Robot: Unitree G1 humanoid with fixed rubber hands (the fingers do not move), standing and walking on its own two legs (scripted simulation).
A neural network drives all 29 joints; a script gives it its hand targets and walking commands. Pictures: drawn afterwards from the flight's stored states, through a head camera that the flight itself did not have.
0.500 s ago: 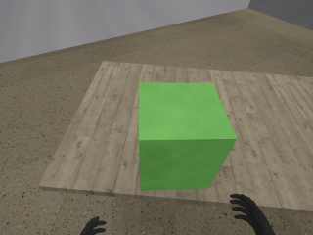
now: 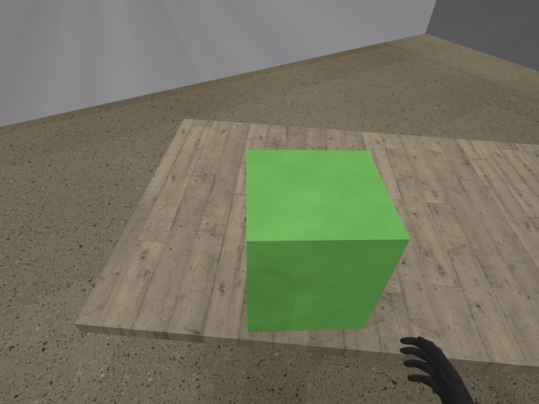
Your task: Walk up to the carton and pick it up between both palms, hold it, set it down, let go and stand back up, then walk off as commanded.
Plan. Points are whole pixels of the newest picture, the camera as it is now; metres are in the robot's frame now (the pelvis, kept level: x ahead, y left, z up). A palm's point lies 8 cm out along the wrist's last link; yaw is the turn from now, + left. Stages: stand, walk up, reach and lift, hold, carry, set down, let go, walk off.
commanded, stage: stand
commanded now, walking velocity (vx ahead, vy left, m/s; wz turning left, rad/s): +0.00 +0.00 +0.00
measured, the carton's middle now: (307, 242) +0.40 -0.03 +0.04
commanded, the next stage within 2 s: walk off in 1.36 s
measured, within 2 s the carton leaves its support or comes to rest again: neither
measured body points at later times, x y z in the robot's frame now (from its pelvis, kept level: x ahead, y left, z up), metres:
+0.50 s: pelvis +0.00 +0.00 +0.00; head -0.02 +0.02 +0.45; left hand +0.09 +0.27 -0.12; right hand +0.21 -0.23 -0.03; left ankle +0.00 +0.10 -0.74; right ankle +0.02 -0.13 -0.74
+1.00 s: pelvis +0.00 +0.00 +0.00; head -0.02 +0.01 +0.45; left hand +0.09 +0.27 -0.12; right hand +0.20 -0.23 -0.03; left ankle +0.00 +0.10 -0.74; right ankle +0.02 -0.13 -0.74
